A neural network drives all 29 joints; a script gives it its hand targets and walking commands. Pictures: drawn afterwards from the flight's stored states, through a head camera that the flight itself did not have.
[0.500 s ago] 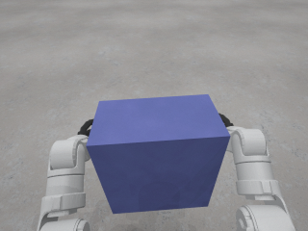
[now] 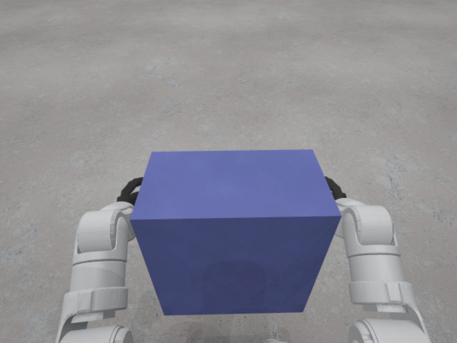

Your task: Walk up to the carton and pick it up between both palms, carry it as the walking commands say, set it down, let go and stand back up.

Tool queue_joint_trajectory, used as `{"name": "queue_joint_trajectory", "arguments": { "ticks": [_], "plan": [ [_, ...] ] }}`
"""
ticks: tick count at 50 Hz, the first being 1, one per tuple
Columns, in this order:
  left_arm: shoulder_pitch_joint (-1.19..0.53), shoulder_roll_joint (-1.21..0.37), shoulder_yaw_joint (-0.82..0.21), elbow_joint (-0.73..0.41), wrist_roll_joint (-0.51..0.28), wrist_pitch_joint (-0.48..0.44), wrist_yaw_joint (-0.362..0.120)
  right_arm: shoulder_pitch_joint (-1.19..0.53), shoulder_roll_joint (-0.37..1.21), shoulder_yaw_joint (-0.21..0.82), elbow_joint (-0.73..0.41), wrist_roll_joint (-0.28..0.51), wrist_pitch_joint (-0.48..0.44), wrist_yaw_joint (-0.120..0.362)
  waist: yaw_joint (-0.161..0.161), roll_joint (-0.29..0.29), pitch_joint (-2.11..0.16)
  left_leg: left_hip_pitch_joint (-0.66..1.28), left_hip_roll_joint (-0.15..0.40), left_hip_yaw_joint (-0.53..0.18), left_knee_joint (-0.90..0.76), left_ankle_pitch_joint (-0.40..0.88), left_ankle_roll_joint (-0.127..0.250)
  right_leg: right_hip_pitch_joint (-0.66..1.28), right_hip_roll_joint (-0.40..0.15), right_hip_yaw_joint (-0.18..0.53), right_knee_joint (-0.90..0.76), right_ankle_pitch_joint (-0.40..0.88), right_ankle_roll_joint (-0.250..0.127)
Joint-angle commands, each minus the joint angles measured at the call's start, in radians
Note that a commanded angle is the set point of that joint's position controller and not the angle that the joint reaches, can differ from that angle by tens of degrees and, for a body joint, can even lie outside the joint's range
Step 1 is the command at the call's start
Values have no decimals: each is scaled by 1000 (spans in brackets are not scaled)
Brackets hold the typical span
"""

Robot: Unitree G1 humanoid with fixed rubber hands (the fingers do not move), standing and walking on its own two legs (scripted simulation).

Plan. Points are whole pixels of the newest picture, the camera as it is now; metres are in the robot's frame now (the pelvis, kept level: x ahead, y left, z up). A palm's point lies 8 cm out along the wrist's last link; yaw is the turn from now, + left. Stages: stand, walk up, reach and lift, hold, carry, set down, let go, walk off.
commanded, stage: carry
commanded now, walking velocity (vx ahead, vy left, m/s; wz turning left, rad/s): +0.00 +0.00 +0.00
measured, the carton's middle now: (233, 238) +0.29 +0.00 +0.04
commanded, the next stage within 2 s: none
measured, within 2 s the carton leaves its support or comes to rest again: neither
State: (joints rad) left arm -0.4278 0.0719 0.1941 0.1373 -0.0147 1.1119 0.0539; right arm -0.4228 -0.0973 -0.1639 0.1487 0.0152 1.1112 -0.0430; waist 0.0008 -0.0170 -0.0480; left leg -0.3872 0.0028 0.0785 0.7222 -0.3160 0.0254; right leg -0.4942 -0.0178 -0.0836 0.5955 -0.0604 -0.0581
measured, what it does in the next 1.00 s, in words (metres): shifts its weight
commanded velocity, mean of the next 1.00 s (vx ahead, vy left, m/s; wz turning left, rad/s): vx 0.00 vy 0.00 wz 0.00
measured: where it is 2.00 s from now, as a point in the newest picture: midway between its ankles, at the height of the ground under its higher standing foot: outside the picture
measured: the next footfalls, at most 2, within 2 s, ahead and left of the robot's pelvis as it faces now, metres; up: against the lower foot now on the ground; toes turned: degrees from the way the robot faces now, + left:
none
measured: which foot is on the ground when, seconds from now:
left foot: down 0.00-1.00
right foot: down 0.00-1.00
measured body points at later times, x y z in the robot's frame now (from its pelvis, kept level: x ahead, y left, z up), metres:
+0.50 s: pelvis +0.02 +0.02 +0.01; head -0.01 +0.01 +0.46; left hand +0.33 +0.20 +0.07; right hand +0.34 -0.17 +0.07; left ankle +0.04 +0.11 -0.71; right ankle +0.14 -0.09 -0.71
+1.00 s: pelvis +0.05 +0.02 +0.01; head +0.03 +0.02 +0.46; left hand +0.34 +0.20 +0.05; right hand +0.35 -0.17 +0.05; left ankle +0.04 +0.11 -0.71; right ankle +0.15 -0.09 -0.71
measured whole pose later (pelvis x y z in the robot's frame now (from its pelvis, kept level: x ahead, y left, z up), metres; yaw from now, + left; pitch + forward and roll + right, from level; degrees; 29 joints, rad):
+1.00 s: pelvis +0.05 +0.02 +0.01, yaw +1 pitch -1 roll +0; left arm -0.24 -0.01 0.19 0.11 0.05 0.89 0.01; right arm -0.24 -0.05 -0.19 0.13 -0.04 0.90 0.01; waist 0.00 0.00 -0.05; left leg -0.27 -0.03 0.06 0.61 -0.33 0.05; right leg -0.40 -0.04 -0.08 0.55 -0.14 -0.02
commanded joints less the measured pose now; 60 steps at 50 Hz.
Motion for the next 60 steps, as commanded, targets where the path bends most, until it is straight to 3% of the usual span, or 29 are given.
{"name": "queue_joint_trajectory", "arguments": {
  "ticks": [1,2,4,6,7,8,9,10,11,12,13,15,16,18,20,24,27,28,30,31,37,38,40,42,45,48,53,54,60],
  "plan": [
    [-653,-1048,-648,-298,-327,-19,-240,-746,1061,666,-413,349,-23,242,2,-164,-481,14,-7,-58,45,-149,20,251,-274,386,-370,-574,-49],
    [-519,-1033,-564,-164,-231,-29,-238,-638,1066,583,-269,273,-32,250,-10,-117,-479,92,38,-87,-72,-64,39,223,-238,304,-312,-468,-44],
    [-719,-964,-560,-216,-225,-118,-236,-752,1009,551,-240,240,-122,247,-10,-56,-434,161,14,-71,-195,-26,63,161,-135,159,-287,-425,2],
    [-801,-987,-667,-380,-310,-128,-224,-857,1025,657,-400,329,-132,240,-15,18,-425,62,134,-244,-358,-260,94,247,-44,61,-151,-365,44],
    [-789,-956,-588,-265,-242,-146,-215,-821,992,564,-258,258,-148,242,-6,108,-393,-2,187,-294,-411,-300,94,286,-36,60,-60,-271,32],
    [-804,-974,-695,-430,-324,-139,-208,-858,1011,656,-420,338,-144,238,1,107,-409,-31,199,-289,-417,-309,90,317,-32,68,4,-270,22],
    [-856,-916,-624,-307,-278,-148,-210,-860,983,577,-253,277,-148,234,0,112,-392,-74,198,-271,-405,-264,86,342,-22,53,47,-202,8],
    [-799,-944,-663,-316,-316,-138,-215,-795,986,625,-303,299,-141,226,6,95,-422,-91,198,-270,-382,-252,87,375,-32,79,56,-203,-4],
    [-673,-916,-554,-119,-228,-150,-219,-722,957,532,-148,221,-153,225,12,73,-437,-99,176,-226,-322,-204,74,428,-47,117,17,-157,-15],
    [-628,-975,-668,-316,-316,-137,-229,-652,996,635,-334,302,-137,229,12,28,-454,-81,125,-176,-260,-126,53,444,-73,151,-69,-141,-23],
    [-625,-949,-590,-195,-258,-135,-234,-702,980,562,-248,253,-141,233,14,-13,-455,-79,83,-137,-193,-181,43,429,-109,205,-162,-211,-23],
    [-575,-1002,-639,-281,-266,-97,-237,-630,1020,622,-331,287,-94,243,-5,-110,-427,-9,26,-106,-122,-102,27,311,-211,321,-301,-442,-46],
    [-494,-976,-552,-158,-191,-110,-237,-569,998,545,-221,213,-108,247,-14,-99,-458,106,37,-109,-163,-32,42,248,-198,255,-290,-424,-29],
    [-690,-926,-579,-228,-203,-170,-232,-693,960,546,-228,206,-172,241,-13,4,-394,123,89,-167,-277,-43,63,193,-96,110,-207,-302,9],
    [-696,-945,-606,-279,-228,-182,-222,-674,984,552,-237,220,-182,236,-8,83,-361,41,157,-257,-380,-160,74,265,-67,85,-131,-203,13],
    [-643,-930,-657,-339,-276,-168,-218,-703,951,638,-382,278,-169,231,-5,-42,-450,22,83,-155,-263,-123,54,369,-122,183,-204,-235,-3],
    [-571,-949,-635,-310,-234,-153,-222,-593,972,600,-322,236,-157,238,-7,16,-424,70,104,-176,-286,41,58,347,-128,139,-165,-97,-11],
    [-519,-902,-520,-114,-141,-181,-222,-556,912,495,-165,151,-185,241,-14,-8,-425,86,122,-185,-290,92,62,340,-111,110,-113,-14,-11],
    [-594,-925,-647,-356,-241,-189,-223,-620,981,609,-351,246,-195,238,-10,-1,-443,93,113,-168,-265,75,61,355,-112,113,-125,-23,-6],
    [-560,-918,-601,-224,-208,-185,-224,-639,942,579,-305,223,-192,234,-8,-38,-417,74,94,-146,-251,45,56,359,-127,138,-146,-52,-8],
    [-522,-936,-642,-310,-217,-190,-220,-563,939,609,-362,235,-195,242,-8,2,-412,99,125,-186,-266,195,64,335,-113,93,-90,7,-12],
    [-491,-866,-527,-153,-127,-215,-219,-515,913,508,-171,156,-217,245,-5,24,-401,108,127,-171,-258,191,63,334,-120,103,-95,16,-15],
    [-532,-921,-638,-335,-214,-229,-220,-529,921,599,-360,222,-234,240,-8,42,-405,118,133,-194,-286,197,65,320,-106,91,-82,2,-11],
    [-486,-901,-585,-223,-161,-244,-216,-489,917,532,-235,175,-245,237,-8,27,-425,147,141,-178,-253,291,69,326,-104,92,-71,60,-8],
    [-408,-906,-618,-279,-180,-249,-215,-503,922,601,-376,211,-255,235,-6,-45,-407,129,126,-164,-251,225,59,362,-127,102,-97,51,-14],
    [-503,-870,-594,-272,-158,-270,-215,-526,873,549,-318,169,-279,236,-6,45,-397,122,129,-173,-273,199,60,348,-119,104,-93,35,-13],
    [-363,-857,-570,-176,-121,-304,-217,-428,851,547,-284,139,-310,232,-4,-10,-420,154,122,-165,-259,219,58,368,-124,109,-100,52,-17],
    [-407,-845,-555,-200,-110,-325,-219,-462,830,527,-285,130,-332,232,-3,41,-407,143,111,-146,-256,205,47,377,-125,111,-111,49,-14],
    [-401,-848,-591,-266,-130,-349,-211,-447,854,559,-337,150,-355,226,-4,-12,-407,147,126,-159,-269,238,53,387,-121,95,-108,58,-13]
  ]
}}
